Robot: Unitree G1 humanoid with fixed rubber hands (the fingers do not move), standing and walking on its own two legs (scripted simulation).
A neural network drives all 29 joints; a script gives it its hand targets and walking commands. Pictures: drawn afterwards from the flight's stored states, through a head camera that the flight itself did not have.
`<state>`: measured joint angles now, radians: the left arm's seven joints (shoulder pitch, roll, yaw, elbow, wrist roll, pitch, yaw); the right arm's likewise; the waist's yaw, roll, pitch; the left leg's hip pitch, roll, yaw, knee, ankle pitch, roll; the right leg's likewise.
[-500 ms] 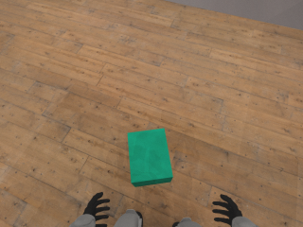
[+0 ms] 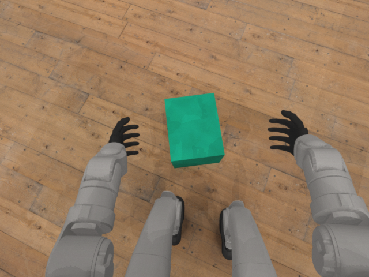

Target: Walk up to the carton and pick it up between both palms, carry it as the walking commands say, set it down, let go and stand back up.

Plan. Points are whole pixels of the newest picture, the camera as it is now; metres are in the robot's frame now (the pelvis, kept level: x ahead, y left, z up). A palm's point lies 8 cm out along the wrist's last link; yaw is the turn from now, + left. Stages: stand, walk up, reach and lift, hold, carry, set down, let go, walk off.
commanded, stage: reach and lift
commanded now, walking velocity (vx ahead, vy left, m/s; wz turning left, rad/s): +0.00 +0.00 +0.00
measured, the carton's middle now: (193, 132) +0.55 +0.04 -0.58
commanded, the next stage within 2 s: none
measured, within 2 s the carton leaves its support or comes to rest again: neither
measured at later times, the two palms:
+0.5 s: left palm (122, 96) +0.50 +0.23 -0.14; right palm (274, 91) +0.54 -0.17 -0.13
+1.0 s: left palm (129, 100) +0.53 +0.23 -0.22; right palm (258, 96) +0.56 -0.15 -0.21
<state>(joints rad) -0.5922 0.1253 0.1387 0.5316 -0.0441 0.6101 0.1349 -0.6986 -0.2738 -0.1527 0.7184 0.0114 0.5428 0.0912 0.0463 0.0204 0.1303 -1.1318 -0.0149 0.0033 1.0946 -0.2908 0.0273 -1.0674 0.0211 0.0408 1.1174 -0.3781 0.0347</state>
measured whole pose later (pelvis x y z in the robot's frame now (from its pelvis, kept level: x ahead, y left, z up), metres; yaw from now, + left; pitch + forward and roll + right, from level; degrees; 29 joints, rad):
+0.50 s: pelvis +0.01 -0.01 -0.01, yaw -1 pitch +30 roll -2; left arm -1.12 0.31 0.24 0.68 -0.05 0.27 0.08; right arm -1.17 -0.31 -0.20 0.75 0.10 0.26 -0.08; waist 0.06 -0.02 0.34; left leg -1.35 -0.01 -0.01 1.11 -0.28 0.02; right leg -1.29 0.04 0.03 1.13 -0.37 0.03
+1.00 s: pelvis -0.02 +0.00 -0.08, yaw -1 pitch +28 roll -2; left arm -1.40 0.40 0.27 0.83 -0.11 0.24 0.05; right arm -1.45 -0.36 -0.16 0.81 0.15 0.28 -0.12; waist 0.07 -0.01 0.53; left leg -1.55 -0.04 -0.04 1.41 -0.35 0.00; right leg -1.49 0.07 0.07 1.45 -0.45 0.06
